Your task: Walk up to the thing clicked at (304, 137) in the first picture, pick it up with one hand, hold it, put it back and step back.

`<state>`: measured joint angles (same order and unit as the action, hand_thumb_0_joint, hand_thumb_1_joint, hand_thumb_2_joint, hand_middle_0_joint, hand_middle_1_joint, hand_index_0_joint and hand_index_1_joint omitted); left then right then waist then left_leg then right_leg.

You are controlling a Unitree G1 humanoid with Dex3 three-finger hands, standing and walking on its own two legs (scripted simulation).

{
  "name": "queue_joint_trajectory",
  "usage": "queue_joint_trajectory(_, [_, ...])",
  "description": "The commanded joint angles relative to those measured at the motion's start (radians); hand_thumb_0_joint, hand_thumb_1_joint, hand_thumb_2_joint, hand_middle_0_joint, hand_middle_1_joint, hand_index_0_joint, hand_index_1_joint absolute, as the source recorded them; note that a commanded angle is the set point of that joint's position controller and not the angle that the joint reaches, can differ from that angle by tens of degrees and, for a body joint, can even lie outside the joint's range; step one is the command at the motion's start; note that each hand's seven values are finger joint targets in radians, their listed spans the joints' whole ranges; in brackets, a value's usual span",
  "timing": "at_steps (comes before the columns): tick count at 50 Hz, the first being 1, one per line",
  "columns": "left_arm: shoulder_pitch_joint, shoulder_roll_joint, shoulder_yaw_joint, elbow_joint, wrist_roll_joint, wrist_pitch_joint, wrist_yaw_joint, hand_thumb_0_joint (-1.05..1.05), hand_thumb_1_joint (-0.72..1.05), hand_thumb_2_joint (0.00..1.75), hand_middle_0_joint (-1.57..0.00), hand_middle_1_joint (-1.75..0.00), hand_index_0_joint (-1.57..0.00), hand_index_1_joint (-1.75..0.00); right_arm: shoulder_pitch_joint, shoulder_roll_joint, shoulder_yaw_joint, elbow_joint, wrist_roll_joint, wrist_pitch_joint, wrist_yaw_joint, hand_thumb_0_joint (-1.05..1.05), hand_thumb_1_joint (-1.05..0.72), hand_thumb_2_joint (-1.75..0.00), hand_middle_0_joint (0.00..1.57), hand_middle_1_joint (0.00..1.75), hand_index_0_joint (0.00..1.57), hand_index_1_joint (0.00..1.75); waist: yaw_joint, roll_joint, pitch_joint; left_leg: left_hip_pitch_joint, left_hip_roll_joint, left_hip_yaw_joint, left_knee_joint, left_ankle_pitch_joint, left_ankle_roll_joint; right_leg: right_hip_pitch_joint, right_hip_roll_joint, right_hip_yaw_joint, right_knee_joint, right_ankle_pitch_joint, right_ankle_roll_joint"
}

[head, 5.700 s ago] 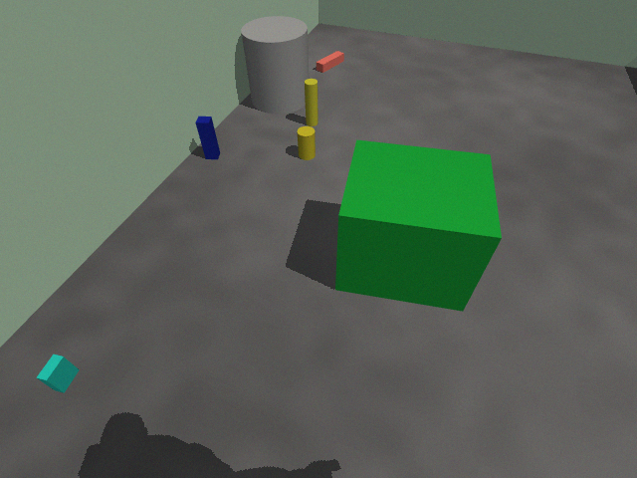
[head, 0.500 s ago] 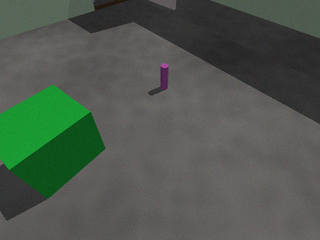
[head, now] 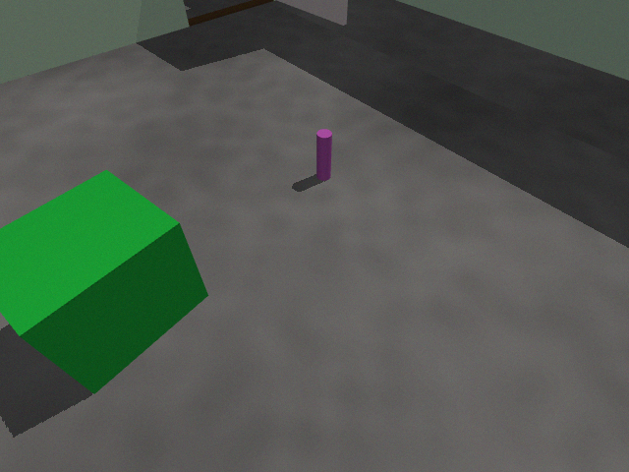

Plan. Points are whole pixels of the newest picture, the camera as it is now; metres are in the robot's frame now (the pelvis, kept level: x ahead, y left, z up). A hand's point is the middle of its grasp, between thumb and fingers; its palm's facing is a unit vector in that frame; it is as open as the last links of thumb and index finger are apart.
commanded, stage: stand
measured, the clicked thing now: out of the picture +0.77 +1.53 -0.71
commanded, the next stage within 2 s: walk up in 0.56 s
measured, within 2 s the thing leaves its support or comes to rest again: neither
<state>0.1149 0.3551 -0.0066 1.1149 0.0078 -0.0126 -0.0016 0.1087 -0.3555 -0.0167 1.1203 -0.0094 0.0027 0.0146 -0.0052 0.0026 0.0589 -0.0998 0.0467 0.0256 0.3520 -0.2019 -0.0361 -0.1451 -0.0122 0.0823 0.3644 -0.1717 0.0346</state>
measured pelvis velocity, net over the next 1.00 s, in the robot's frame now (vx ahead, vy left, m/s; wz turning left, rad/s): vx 0.12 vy -0.06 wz -0.04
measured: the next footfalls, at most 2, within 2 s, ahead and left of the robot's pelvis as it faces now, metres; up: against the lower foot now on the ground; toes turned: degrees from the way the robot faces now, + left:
right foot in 0.80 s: +0.14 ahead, -0.15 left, +0.00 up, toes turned -6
left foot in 1.26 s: +0.43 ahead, +0.08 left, +0.00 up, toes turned +5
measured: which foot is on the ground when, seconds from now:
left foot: down 0.00-0.82, up 0.84-1.00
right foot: down 0.00-0.62, up 0.64-0.78, down 0.80-1.00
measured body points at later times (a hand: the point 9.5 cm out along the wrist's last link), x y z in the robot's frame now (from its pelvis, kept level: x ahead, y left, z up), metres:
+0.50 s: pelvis +0.00 +0.00 +0.00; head +0.02 +0.00 +0.45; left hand +0.07 +0.30 -0.13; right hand +0.07 -0.30 -0.14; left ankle +0.00 +0.14 -0.75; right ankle +0.02 -0.14 -0.75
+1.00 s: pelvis +0.12 -0.06 +0.00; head +0.12 -0.09 +0.44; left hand +0.16 +0.27 -0.10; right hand +0.17 -0.39 -0.14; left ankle +0.13 +0.08 -0.68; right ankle +0.10 -0.15 -0.75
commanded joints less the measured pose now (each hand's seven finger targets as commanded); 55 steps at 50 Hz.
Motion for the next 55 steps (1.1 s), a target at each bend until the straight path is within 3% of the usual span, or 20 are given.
queue_joint_trajectory(1, [-0.031, 0.219, 0.047, -0.061, 0.002, -0.015, 0.011, 0.0, 0.9, 0.9, -0.2, -0.3, -0.2, -0.3, -0.039, -0.214, -0.043, -0.058, 0.001, -0.019, -0.012, 0.0, -0.9, -0.9, 0.2, 0.3, 0.2, 0.3, 0.0, -0.007, -0.055, -0.002, 0.081, -0.066, -0.075, 0.009, 0.049, -0.018, -0.09, 0.055, -0.064, 0.092, -0.048])
queue_joint_trajectory(12, [-0.027, 0.221, 0.049, -0.065, 0.002, -0.013, 0.007, 0.0, 0.9, 0.9, -0.2, -0.3, -0.2, -0.3, -0.028, -0.215, -0.043, -0.057, -0.001, -0.022, -0.012, 0.0, -0.9, -0.9, 0.2, 0.3, 0.2, 0.3, 0.001, 0.006, -0.052, -0.013, 0.082, -0.075, -0.081, -0.012, 0.049, -0.027, -0.089, 0.06, -0.067, 0.051, -0.052])
queue_joint_trajectory(27, [-0.025, 0.219, 0.047, -0.065, 0.002, -0.016, 0.011, 0.0, 0.9, 0.9, -0.2, -0.3, -0.2, -0.3, -0.021, -0.214, -0.04, -0.06, 0.002, -0.022, -0.015, 0.0, -0.9, -0.9, 0.2, 0.3, 0.2, 0.3, -0.005, -0.009, -0.079, 0.018, 0.085, -0.068, -0.053, 0.093, 0.05, -0.002, -0.096, 0.052, -0.045, 0.178, -0.05])
queue_joint_trajectory(28, [0.017, 0.297, 0.103, -0.118, 0.019, -0.026, -0.019, 0.0, 0.9, 0.9, -0.2, -0.3, -0.2, -0.3, 0.049, -0.303, -0.099, -0.112, -0.018, -0.039, 0.009, 0.0, -0.9, -0.9, 0.2, 0.3, 0.2, 0.3, -0.006, -0.008, -0.182, 0.05, 0.061, -0.08, 0.008, -0.42, 0.115, -0.028, -0.04, 0.058, 0.017, -0.387, -0.086])
queue_joint_trajectory(29, [0.008, 0.298, 0.108, -0.114, 0.029, -0.024, -0.031, 0.0, 0.9, 0.9, -0.2, -0.3, -0.2, -0.3, 0.057, -0.322, -0.114, -0.102, -0.027, -0.04, 0.019, 0.0, -0.9, -0.9, 0.2, 0.3, 0.2, 0.3, -0.014, 0.031, -0.1, 0.03, 0.092, -0.132, -0.022, -0.594, 0.137, -0.172, -0.034, 0.057, 0.069, -0.535, -0.091])
queue_joint_trajectory(31, [-0.072, 0.256, 0.108, -0.154, 0.031, -0.022, -0.048, 0.0, 0.9, 0.9, -0.2, -0.3, -0.2, -0.3, 0.099, -0.337, -0.131, -0.109, -0.027, -0.042, 0.024, 0.0, -0.9, -0.9, 0.2, 0.3, 0.2, 0.3, -0.055, 0.147, 0.023, 0.064, 0.22, -0.278, -0.176, -0.678, 0.202, -0.406, 0.013, -0.04, 0.283, -0.406, -0.06])
queue_joint_trajectory(32, [-0.095, 0.252, 0.111, -0.18, 0.034, -0.024, -0.049, 0.0, 0.9, 0.9, -0.2, -0.3, -0.2, -0.3, 0.106, -0.359, -0.145, -0.122, -0.031, -0.051, 0.023, 0.0, -0.9, -0.9, 0.2, 0.3, 0.2, 0.3, -0.072, 0.192, 0.085, 0.073, 0.34, -0.389, -0.258, -0.609, 0.26, -0.506, 0.001, -0.066, 0.424, -0.315, -0.047])
queue_joint_trajectory(33, [-0.114, 0.244, 0.107, -0.195, 0.034, -0.031, -0.05, 0.0, 0.9, 0.9, -0.2, -0.3, -0.2, -0.3, 0.098, -0.36, -0.15, -0.131, -0.035, -0.06, 0.022, 0.0, -0.9, -0.9, 0.2, 0.3, 0.2, 0.3, -0.065, 0.137, 0.122, 0.093, 0.383, -0.406, -0.254, -0.452, 0.289, -0.533, -0.046, -0.04, 0.4, -0.3, -0.045])
queue_joint_trajectory(35, [-0.086, 0.24, 0.101, -0.193, 0.023, -0.051, -0.063, 0.0, 0.9, 0.9, -0.2, -0.3, -0.2, -0.3, 0.088, -0.316, -0.142, -0.161, -0.033, -0.065, 0.025, 0.0, -0.9, -0.9, 0.2, 0.3, 0.2, 0.3, -0.055, 0.096, 0.053, 0.163, 0.307, -0.296, -0.197, -0.284, 0.269, -0.46, -0.056, -0.048, 0.296, -0.272, -0.043])
queue_joint_trajectory(37, [0.002, 0.242, 0.115, -0.183, 0.019, -0.049, -0.078, 0.0, 0.9, 0.9, -0.2, -0.3, -0.2, -0.3, 0.029, -0.316, -0.145, -0.194, -0.039, -0.061, 0.036, 0.0, -0.9, -0.9, 0.2, 0.3, 0.2, 0.3, -0.013, 0.18, -0.005, 0.085, 0.218, -0.167, -0.151, -0.337, 0.227, -0.29, -0.042, -0.093, 0.241, -0.232, -0.042])
queue_joint_trajectory(39, [0.163, 0.235, 0.13, -0.129, 0.02, -0.053, -0.071, 0.0, 0.9, 0.9, -0.2, -0.3, -0.2, -0.3, -0.061, -0.305, -0.141, -0.226, -0.025, -0.048, 0.04, 0.0, -0.9, -0.9, 0.2, 0.3, 0.2, 0.3, 0.086, 0.182, -0.031, -0.152, 0.163, -0.04, 0.005, -0.339, 0.168, 0.058, -0.012, -0.155, 0.108, -0.063, -0.051])
queue_joint_trajectory(40, [0.316, 0.28, 0.154, -0.075, 0.021, -0.059, -0.054, 0.0, 0.9, 0.9, -0.2, -0.3, -0.2, -0.3, -0.082, -0.256, -0.122, -0.242, -0.027, -0.043, 0.039, 0.0, -0.9, -0.9, 0.2, 0.3, 0.2, 0.3, 0.157, 0.049, -0.091, -0.288, 0.098, 0.02, 0.238, -0.331, 0.14, 0.278, 0.001, -0.136, 0.095, -0.048, -0.049])
queue_joint_trajectory(41, [0.43, 0.357, 0.181, -0.05, 0.034, -0.066, -0.034, 0.0, 0.9, 0.9, -0.2, -0.3, -0.2, -0.3, -0.064, -0.169, -0.093, -0.268, -0.024, -0.041, 0.04, 0.0, -0.9, -0.9, 0.2, 0.3, 0.2, 0.3, 0.208, -0.243, -0.101, -0.519, -0.034, 0.108, 0.58, -0.446, 0.105, 0.402, -0.11, 0.087, -0.034, -0.279, -0.074])
queue_joint_trajectory(42, [0.395, 0.424, 0.194, -0.101, 0.039, -0.073, -0.024, 0.0, 0.9, 0.9, -0.2, -0.3, -0.2, -0.3, -0.043, -0.158, -0.084, -0.29, -0.012, -0.033, 0.037, 0.0, -0.9, -0.9, 0.2, 0.3, 0.2, 0.3, 0.19, -0.26, -0.066, -0.634, -0.13, -0.075, 0.75, -0.424, 0.072, 0.284, -0.339, 0.541, -0.259, -0.663, -0.132])
queue_joint_trajectory(43, [0.229, 0.448, 0.189, -0.156, 0.033, -0.068, -0.026, 0.0, 0.9, 0.9, -0.2, -0.3, -0.2, -0.3, -0.009, -0.24, -0.106, -0.278, -0.013, -0.025, 0.032, 0.0, -0.9, -0.9, 0.2, 0.3, 0.2, 0.3, 0.122, -0.135, 0.022, -0.57, -0.054, -0.18, 0.776, -0.332, 0.072, 0.097, -0.413, 0.632, -0.331, -0.824, -0.186])
queue_joint_trajectory(44, [0.158, 0.433, 0.178, -0.195, 0.027, -0.073, -0.027, 0.0, 0.9, 0.9, -0.2, -0.3, -0.2, -0.3, 0.019, -0.271, -0.114, -0.259, -0.007, -0.03, 0.035, 0.0, -0.9, -0.9, 0.2, 0.3, 0.2, 0.3, 0.087, -0.107, 0.097, -0.569, -0.015, -0.193, 0.779, -0.261, 0.076, 0.032, -0.394, 0.584, -0.321, -0.752, -0.204])
queue_joint_trajectory(46, [0.093, 0.33, 0.149, -0.212, 0.011, -0.09, -0.022, 0.0, 0.9, 0.9, -0.2, -0.3, -0.2, -0.3, 0.096, -0.267, -0.11, -0.203, 0.008, -0.038, 0.041, 0.0, -0.9, -0.9, 0.2, 0.3, 0.2, 0.3, 0.017, -0.081, 0.112, -0.512, 0.011, -0.229, 0.745, -0.12, 0.071, 0.021, -0.25, 0.293, -0.269, -0.436, -0.129])
queue_joint_trajectory(48, [0.082, 0.297, 0.139, -0.221, 0.001, -0.098, -0.021, 0.0, 0.9, 0.9, -0.2, -0.3, -0.2, -0.3, 0.175, -0.251, -0.101, -0.177, 0.01, -0.039, 0.045, 0.0, -0.9, -0.9, 0.2, 0.3, 0.2, 0.3, -0.01, -0.099, 0.072, -0.456, 0.012, -0.203, 0.677, -0.041, 0.059, 0.023, -0.205, 0.128, -0.242, -0.23, -0.131])
queue_joint_trajectory(53, [0.135, 0.303, 0.144, -0.254, 0.003, -0.109, -0.015, 0.0, 0.9, 0.9, -0.2, -0.3, -0.2, -0.3, 0.095, -0.251, -0.104, -0.24, -0.008, -0.032, 0.068, 0.0, -0.9, -0.9, 0.2, 0.3, 0.2, 0.3, 0.027, -0.075, 0.107, -0.5, 0.015, -0.159, 0.5, 0.027, 0.015, 0.049, -0.234, 0.036, -0.265, -0.168, -0.187])
queue_joint_trajectory(55, [0.157, 0.311, 0.152, -0.253, 0.004, -0.106, -0.017, 0.0, 0.9, 0.9, -0.2, -0.3, -0.2, -0.3, 0.046, -0.245, -0.101, -0.269, -0.014, -0.038, 0.074, 0.0, -0.9, -0.9, 0.2, 0.3, 0.2, 0.3, 0.046, -0.069, 0.102, -0.505, 0.016, -0.126, 0.392, 0.048, 0.019, 0.104, -0.213, -0.016, -0.228, -0.062, -0.175])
